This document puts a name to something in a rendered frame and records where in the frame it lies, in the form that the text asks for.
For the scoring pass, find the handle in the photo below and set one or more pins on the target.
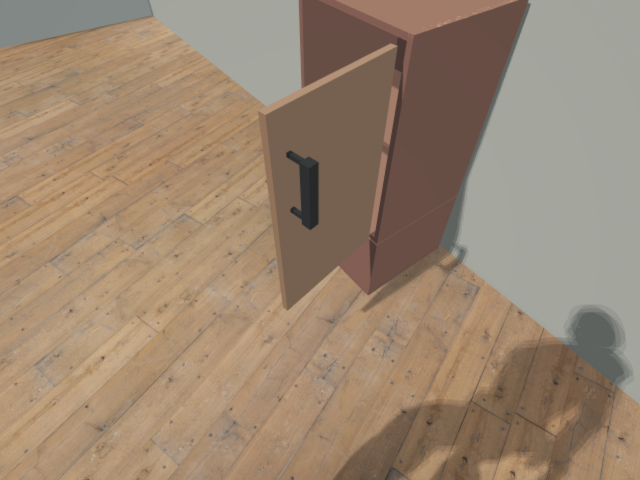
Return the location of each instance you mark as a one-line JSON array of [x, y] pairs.
[[309, 188]]

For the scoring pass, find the cupboard door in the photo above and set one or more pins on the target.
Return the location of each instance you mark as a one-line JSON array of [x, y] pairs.
[[340, 122]]

